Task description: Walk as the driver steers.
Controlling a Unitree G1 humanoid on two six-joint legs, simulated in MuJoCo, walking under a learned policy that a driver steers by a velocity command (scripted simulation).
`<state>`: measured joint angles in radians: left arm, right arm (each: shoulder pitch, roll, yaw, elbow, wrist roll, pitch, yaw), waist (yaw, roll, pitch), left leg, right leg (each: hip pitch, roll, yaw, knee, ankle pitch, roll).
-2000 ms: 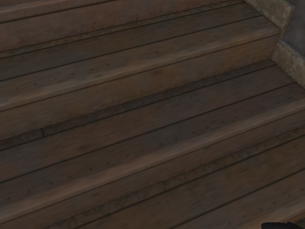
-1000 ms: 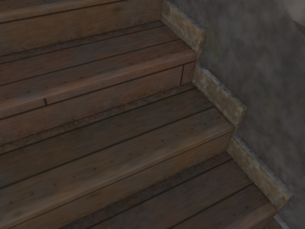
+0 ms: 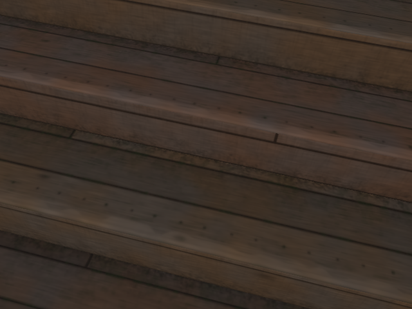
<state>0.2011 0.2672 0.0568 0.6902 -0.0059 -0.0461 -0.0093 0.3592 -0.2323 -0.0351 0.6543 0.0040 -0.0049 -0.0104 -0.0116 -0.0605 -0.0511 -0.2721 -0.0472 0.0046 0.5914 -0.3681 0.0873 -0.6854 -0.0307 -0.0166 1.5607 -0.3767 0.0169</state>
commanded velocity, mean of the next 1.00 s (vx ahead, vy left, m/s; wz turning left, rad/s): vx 0.46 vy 0.00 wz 0.06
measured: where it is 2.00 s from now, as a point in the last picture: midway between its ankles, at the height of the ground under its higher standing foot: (245, 70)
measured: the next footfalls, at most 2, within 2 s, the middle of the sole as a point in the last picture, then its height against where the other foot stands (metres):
right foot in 0.34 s outside the picture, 0.16 m higher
left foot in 0.96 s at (139, 198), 0.16 m higher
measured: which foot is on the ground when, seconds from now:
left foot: down 0.00-0.36, up 0.38-0.94, down 0.96-1.00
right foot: up 0.00-0.32, down 0.34-0.98, up 1.00-1.00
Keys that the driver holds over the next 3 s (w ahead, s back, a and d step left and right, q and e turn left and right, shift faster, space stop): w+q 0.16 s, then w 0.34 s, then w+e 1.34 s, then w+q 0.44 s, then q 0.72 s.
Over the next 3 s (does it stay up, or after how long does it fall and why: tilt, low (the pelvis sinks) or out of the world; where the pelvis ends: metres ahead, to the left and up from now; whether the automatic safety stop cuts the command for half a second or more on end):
stays up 1.49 -0.32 0.81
